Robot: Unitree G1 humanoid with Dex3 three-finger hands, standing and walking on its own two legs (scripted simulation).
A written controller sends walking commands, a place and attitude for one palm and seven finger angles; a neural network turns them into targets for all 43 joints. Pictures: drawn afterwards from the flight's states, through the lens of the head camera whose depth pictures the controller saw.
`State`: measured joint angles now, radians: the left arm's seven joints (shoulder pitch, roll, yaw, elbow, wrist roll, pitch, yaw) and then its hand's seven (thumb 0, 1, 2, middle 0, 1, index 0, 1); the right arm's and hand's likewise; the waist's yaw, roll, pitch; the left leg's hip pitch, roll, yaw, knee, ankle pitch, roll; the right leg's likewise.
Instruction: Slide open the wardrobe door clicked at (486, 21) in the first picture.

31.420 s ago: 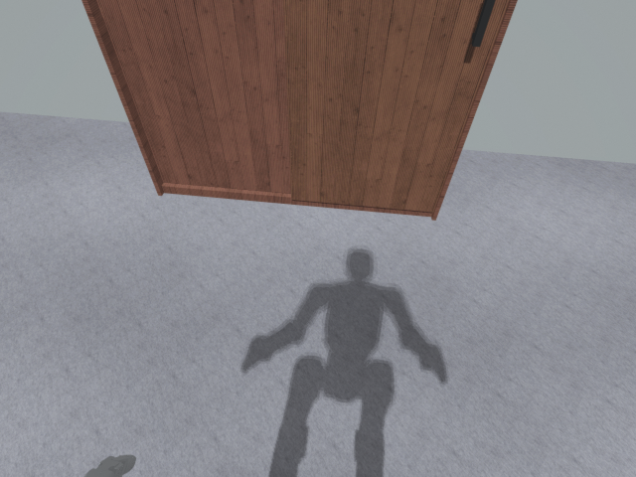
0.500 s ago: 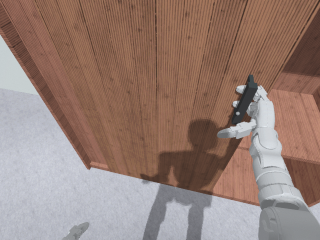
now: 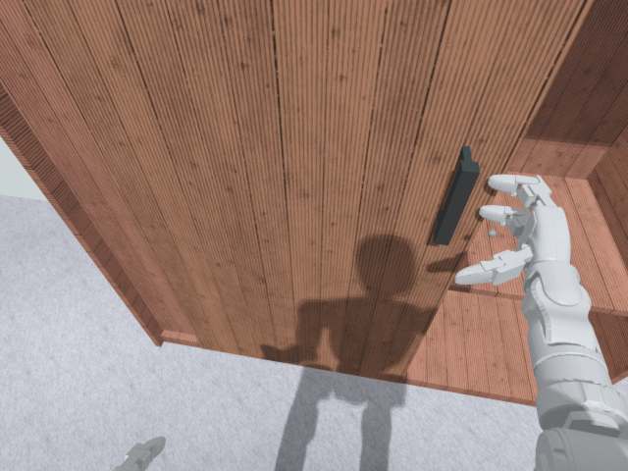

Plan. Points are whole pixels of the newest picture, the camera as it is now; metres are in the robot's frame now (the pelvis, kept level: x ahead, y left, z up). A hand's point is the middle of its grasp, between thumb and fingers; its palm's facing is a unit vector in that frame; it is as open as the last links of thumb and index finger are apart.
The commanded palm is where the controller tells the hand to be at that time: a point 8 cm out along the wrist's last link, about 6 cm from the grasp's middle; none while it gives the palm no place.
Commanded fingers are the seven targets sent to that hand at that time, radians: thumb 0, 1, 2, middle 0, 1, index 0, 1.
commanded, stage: slip the hand off the handle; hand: right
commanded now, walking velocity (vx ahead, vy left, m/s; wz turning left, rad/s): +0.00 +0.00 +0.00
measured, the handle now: (453, 197) +0.47 -0.15 +0.10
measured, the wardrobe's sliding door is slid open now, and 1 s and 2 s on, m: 0.45 0.45 0.45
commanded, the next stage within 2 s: draw the hand back to the body in 0.60 s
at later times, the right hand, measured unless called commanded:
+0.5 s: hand (493, 294) +0.32 -0.17 +0.10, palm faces +0.12 +0.99 -0.12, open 14.7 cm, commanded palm +0.27 -0.22 +0.11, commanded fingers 0.00 0.55 -0.20 0.25 1.15 0.25 1.15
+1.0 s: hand (525, 326) +0.26 -0.18 +0.13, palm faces +0.08 +1.00 -0.02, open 14.7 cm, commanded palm +0.22 -0.23 +0.13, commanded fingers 0.00 0.55 -0.20 0.25 1.15 0.25 1.15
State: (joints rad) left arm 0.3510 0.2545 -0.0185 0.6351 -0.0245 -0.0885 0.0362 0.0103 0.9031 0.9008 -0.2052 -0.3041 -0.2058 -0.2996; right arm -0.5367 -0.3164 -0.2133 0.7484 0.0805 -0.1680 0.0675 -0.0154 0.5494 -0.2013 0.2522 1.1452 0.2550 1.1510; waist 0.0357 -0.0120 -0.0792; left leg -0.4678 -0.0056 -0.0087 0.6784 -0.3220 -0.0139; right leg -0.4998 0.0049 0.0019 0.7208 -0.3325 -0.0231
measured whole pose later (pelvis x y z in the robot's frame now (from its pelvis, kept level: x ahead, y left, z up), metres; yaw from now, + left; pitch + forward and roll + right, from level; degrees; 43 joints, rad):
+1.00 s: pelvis +0.00 +0.03 +0.01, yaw -1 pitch +0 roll +0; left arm 0.27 0.25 -0.06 0.60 -0.03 -0.21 0.10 0.01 0.90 0.90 -0.21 -0.30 -0.21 -0.30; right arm 0.09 -0.27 -0.23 0.03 0.29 -0.02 0.23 -0.02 0.55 -0.20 0.25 1.15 0.26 1.15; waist -0.04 -0.04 -0.07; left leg -0.32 -0.02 0.02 0.65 -0.33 0.02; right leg -0.34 -0.01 0.03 0.65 -0.32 0.01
